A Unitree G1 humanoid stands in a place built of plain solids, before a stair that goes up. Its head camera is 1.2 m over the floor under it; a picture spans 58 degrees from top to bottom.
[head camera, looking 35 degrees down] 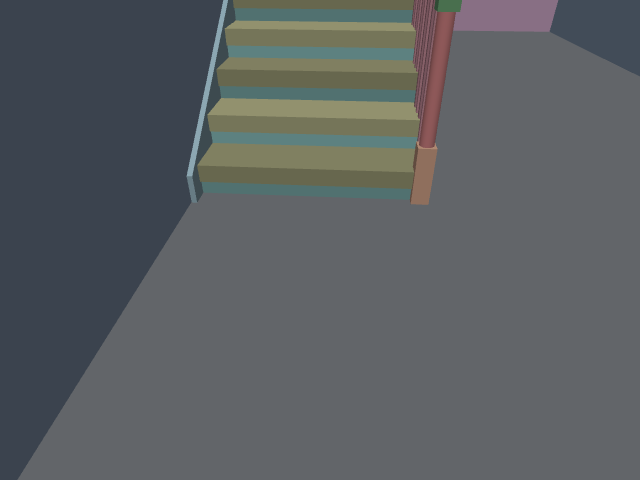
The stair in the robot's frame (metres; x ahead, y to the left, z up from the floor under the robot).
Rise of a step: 0.18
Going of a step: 0.29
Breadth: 1.26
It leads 4 degrees to the right of straight ahead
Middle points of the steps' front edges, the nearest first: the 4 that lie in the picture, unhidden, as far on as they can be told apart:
2.12 0.09 0.18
2.41 0.02 0.36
2.70 0.00 0.54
2.99 -0.02 0.72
